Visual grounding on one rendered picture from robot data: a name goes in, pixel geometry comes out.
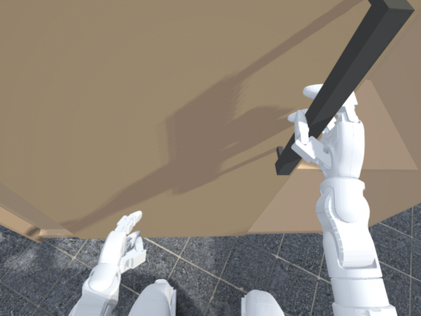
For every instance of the left robot forearm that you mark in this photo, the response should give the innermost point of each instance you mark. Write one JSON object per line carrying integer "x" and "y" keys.
{"x": 99, "y": 292}

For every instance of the robot right hand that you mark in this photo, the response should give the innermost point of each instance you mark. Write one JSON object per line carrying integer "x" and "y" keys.
{"x": 344, "y": 141}

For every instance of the robot left hand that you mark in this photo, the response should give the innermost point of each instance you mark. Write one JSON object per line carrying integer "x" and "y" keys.
{"x": 117, "y": 247}

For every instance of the wardrobe door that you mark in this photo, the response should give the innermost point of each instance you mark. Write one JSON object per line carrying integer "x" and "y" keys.
{"x": 174, "y": 108}
{"x": 20, "y": 207}

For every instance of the handle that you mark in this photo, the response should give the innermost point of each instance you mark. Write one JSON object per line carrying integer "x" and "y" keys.
{"x": 380, "y": 25}

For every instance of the right robot forearm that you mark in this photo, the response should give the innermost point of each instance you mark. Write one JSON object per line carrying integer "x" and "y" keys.
{"x": 351, "y": 257}

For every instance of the right robot thigh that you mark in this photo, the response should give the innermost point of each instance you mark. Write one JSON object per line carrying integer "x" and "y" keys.
{"x": 260, "y": 303}

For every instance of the robot left shin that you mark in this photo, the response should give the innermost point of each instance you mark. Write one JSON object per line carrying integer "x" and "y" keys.
{"x": 161, "y": 281}

